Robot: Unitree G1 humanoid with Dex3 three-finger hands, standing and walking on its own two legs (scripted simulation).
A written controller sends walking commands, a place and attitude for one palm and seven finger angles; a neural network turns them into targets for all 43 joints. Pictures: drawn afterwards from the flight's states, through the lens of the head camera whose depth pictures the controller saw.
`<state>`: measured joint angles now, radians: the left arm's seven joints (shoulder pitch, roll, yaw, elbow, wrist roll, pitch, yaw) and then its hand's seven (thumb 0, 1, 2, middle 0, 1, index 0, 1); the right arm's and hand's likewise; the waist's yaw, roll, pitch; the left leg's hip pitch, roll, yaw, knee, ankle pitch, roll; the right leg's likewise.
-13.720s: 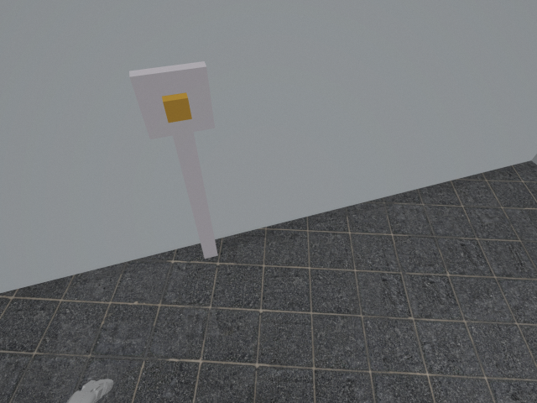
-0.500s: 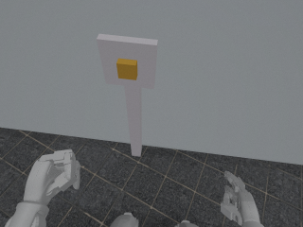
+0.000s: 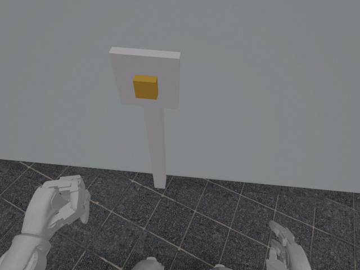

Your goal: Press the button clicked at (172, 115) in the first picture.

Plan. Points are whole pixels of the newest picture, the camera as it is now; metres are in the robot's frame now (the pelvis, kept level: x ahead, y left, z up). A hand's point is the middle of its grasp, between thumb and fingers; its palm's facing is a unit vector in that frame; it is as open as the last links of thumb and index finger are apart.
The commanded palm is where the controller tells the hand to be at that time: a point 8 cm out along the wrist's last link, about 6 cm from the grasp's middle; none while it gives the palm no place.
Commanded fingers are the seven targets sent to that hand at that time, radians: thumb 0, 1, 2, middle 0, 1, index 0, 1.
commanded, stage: raise the hand and make a fist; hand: left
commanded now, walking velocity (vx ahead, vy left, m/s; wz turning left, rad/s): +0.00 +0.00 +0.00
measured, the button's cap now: (146, 86) +0.57 +0.13 +0.07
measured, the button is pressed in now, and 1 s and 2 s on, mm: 0 0 0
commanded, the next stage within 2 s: aim a knuckle at the button in 0.22 s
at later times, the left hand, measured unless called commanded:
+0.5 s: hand (100, 201) +0.24 +0.18 +0.05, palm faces -0.05 -1.00 -0.04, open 3.1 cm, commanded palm +0.23 +0.23 +0.06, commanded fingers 0.00 0.90 0.90 -1.30 -1.50 -1.30 -1.50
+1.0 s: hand (133, 159) +0.35 +0.13 +0.04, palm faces -0.09 -1.00 -0.03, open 3.1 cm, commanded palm +0.33 +0.19 +0.05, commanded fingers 0.00 0.90 0.90 -1.30 -1.50 -1.30 -1.50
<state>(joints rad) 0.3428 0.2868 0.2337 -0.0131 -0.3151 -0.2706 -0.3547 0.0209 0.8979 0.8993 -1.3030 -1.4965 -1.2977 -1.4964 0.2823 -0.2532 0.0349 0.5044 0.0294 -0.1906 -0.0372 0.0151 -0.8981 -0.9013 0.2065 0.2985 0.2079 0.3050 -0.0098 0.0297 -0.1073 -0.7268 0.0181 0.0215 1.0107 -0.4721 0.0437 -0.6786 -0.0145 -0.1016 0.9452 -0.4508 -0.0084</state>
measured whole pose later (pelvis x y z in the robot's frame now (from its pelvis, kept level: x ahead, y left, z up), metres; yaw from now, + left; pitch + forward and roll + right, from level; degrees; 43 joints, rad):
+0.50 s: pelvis -0.01 -0.02 -0.01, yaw +1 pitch +11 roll -2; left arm 0.20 0.27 0.20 0.11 -0.30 -0.32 -0.36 0.02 0.90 0.90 -1.31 -1.50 -1.30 -1.50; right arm 0.25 -0.26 0.05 0.53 0.03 -0.22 -0.06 0.01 -0.90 -0.90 0.21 0.30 0.21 0.30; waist 0.00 0.04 -0.09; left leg -0.77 0.02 -0.01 1.04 -0.47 0.01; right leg -0.72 -0.01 -0.13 0.99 -0.47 -0.04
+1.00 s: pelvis +0.00 -0.03 -0.01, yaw +0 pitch +14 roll +0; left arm -0.19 0.24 0.17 0.43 -0.22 -0.34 -0.25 0.02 0.90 0.90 -1.30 -1.50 -1.30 -1.50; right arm 0.26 -0.27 0.02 0.58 0.02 -0.14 -0.04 0.01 -0.90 -0.90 0.20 0.30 0.21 0.30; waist -0.04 0.02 -0.10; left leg -0.81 0.03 0.02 1.03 -0.47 0.01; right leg -0.79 -0.01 -0.10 1.02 -0.48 -0.05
